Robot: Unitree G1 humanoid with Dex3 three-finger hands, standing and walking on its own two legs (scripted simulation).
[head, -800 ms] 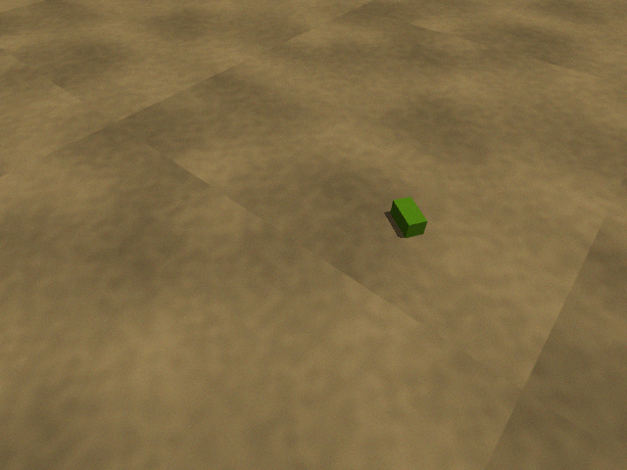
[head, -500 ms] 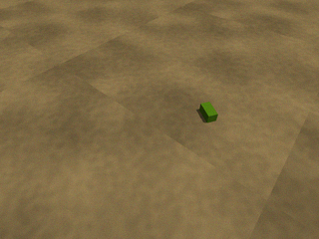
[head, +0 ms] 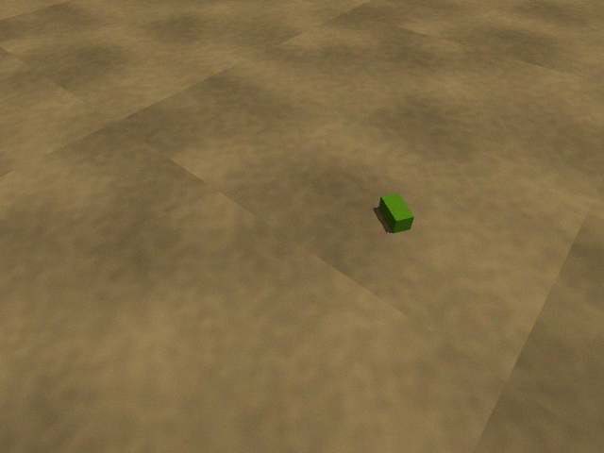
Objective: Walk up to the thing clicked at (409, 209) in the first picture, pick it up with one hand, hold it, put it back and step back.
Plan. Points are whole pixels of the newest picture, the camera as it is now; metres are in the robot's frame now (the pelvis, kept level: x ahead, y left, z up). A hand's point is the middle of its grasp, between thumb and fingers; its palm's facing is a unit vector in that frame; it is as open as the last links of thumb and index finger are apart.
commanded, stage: stand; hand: left
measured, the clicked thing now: (395, 212) +1.22 -0.43 -0.74
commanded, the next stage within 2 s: walk up in 0.32 s
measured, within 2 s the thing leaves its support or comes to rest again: neither
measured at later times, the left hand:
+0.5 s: hand out of the picture +0.11 +0.25 -0.15, palm faces -0.20 -0.91 -0.37, open 7.4 cm
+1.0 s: hand (208, 314) +0.40 +0.19 -0.16, palm faces -0.48 -0.76 -0.44, open 7.4 cm
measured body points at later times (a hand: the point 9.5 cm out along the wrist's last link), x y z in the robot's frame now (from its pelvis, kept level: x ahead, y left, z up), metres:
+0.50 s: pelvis +0.02 -0.01 -0.01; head +0.03 -0.03 +0.44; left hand +0.12 +0.30 -0.12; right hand +0.06 -0.34 -0.13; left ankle +0.00 +0.13 -0.75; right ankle +0.00 -0.13 -0.72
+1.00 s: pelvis +0.23 -0.04 -0.03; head +0.24 -0.06 +0.42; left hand +0.43 +0.23 -0.13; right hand +0.18 -0.39 -0.13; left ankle +0.41 +0.01 -0.74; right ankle +0.06 -0.18 -0.75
